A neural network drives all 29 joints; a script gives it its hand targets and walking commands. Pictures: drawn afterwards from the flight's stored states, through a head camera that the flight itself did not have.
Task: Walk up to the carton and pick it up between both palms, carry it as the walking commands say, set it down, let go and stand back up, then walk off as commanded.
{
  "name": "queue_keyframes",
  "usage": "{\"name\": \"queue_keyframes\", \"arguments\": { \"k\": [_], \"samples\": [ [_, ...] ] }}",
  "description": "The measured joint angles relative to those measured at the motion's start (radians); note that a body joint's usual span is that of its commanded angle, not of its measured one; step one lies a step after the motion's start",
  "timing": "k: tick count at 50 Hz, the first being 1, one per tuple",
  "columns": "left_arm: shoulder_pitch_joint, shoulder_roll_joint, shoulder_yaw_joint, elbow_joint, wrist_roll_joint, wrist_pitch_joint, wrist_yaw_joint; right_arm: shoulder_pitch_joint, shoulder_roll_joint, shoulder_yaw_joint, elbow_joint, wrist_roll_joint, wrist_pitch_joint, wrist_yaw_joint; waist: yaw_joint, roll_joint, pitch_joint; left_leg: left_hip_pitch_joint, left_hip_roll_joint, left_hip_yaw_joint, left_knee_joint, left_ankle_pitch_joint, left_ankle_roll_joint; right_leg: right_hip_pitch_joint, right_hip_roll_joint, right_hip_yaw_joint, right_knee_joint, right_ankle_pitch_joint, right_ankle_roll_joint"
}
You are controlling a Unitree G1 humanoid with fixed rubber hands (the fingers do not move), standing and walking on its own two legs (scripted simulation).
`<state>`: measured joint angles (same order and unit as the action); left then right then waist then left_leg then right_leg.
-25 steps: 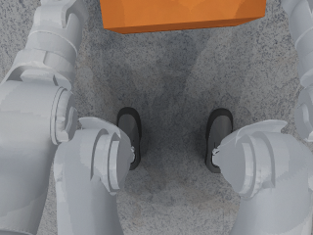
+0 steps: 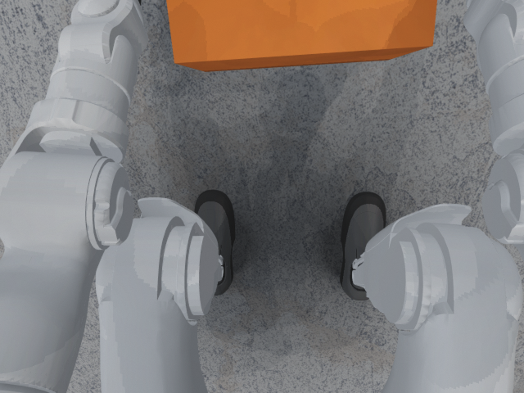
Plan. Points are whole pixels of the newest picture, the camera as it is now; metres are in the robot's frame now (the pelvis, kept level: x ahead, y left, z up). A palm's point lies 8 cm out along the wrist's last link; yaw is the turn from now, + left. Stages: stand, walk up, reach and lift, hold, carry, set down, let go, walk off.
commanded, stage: reach and lift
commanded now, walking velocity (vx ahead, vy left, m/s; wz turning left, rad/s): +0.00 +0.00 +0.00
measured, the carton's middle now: out of the picture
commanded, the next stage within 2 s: none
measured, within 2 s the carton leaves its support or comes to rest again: leaves its support in 0.26 s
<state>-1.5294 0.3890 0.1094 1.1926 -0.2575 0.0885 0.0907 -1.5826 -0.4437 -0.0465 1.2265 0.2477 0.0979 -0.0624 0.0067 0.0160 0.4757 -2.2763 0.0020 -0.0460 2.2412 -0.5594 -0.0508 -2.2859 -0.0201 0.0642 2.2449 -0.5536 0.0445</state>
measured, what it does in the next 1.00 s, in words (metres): stands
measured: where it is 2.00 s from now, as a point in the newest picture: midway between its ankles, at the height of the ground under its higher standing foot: (286, 260)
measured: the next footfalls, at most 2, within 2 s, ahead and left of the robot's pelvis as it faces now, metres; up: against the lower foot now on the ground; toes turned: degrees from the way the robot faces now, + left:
none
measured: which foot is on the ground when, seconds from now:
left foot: down 0.00-1.00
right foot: down 0.00-1.00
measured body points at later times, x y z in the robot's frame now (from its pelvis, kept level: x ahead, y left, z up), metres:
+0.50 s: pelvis -0.02 +0.00 +0.01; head +0.35 -0.01 +0.25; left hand +0.57 +0.18 -0.14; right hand +0.58 -0.20 -0.13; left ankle +0.12 +0.14 -0.32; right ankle +0.12 -0.14 -0.32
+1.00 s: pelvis -0.02 +0.00 +0.04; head +0.34 -0.01 +0.29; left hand +0.56 +0.18 -0.10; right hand +0.57 -0.19 -0.09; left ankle +0.12 +0.14 -0.32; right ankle +0.12 -0.14 -0.32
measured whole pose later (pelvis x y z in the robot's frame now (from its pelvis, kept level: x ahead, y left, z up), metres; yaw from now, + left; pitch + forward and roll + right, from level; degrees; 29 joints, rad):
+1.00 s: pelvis -0.02 +0.00 +0.04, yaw +0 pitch +29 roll +1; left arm -1.51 0.33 0.24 0.92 -0.12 0.28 0.24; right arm -1.59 -0.40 -0.13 0.99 0.16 0.27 -0.20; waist 0.00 0.01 0.52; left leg -2.09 -0.04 -0.04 2.11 -0.52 -0.06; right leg -2.11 0.03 0.10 2.11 -0.50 0.08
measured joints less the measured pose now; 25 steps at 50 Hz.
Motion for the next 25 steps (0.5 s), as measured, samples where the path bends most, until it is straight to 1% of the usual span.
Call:
{"name": "queue_keyframes", "arguments": {
  "k": [6, 11, 17, 20, 25],
  "samples": [
    [-0.026, 0.013, -0.038, -0.019, -0.017, 0.021, 0.013, -0.016, -0.012, 0.019, -0.032, 0.018, 0.024, -0.020, 0.000, 0.004, 0.051, 0.025, -0.003, 0.002, -0.003, 0.008, 0.003, 0.028, 0.003, 0.004, -0.005, 0.008, 0.007],
    [-0.019, 0.007, -0.067, -0.027, -0.040, 0.037, 0.049, -0.007, -0.013, 0.049, -0.043, 0.042, 0.039, -0.045, 0.000, 0.007, 0.048, 0.029, -0.008, 0.005, -0.010, 0.020, 0.004, 0.032, 0.005, 0.007, -0.011, 0.018, 0.009],
    [-0.018, 0.010, -0.087, -0.063, -0.067, 0.048, 0.085, -0.025, -0.021, 0.075, -0.069, 0.067, 0.056, -0.074, -0.005, -0.001, 0.050, 0.045, -0.017, 0.002, -0.025, 0.038, -0.003, 0.046, 0.015, 0.012, -0.025, 0.037, 0.013],
    [-0.038, 0.010, -0.073, -0.063, -0.056, 0.057, 0.088, -0.055, -0.023, 0.059, -0.053, 0.057, 0.057, -0.074, -0.008, -0.004, 0.049, 0.058, -0.020, 0.002, -0.036, 0.046, -0.006, 0.057, 0.018, 0.013, -0.035, 0.046, 0.014],
    [-0.077, 0.010, -0.025, -0.053, -0.001, 0.083, 0.070, -0.090, -0.023, 0.015, -0.030, 0.009, 0.067, -0.060, -0.010, -0.006, 0.046, 0.079, -0.024, 0.001, -0.060, 0.053, -0.008, 0.077, 0.022, 0.012, -0.059, 0.054, 0.013]
  ]
}}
